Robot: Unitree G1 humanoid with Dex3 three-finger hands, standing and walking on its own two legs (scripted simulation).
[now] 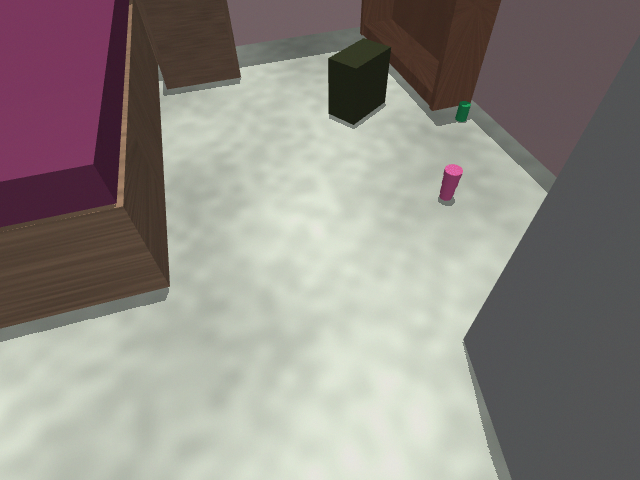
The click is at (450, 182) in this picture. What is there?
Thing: tapered cup
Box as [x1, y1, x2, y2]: [440, 164, 462, 200]
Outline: 454,164 449,164 444,169 444,175 440,190 440,197 444,200 448,200 451,198 462,172 462,169
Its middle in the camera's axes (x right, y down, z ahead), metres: +0.57 -0.25 +1.73
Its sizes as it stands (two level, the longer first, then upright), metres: 0.077 0.077 0.160
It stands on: the floor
